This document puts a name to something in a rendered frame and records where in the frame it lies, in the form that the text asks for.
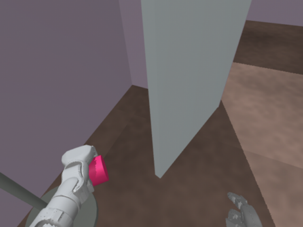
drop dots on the left robot hand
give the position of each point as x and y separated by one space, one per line
85 153

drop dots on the coat stand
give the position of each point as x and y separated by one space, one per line
87 216

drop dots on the left robot arm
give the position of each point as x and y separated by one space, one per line
64 206

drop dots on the right robot hand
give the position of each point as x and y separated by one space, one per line
246 218

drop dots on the can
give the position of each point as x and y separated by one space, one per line
98 171

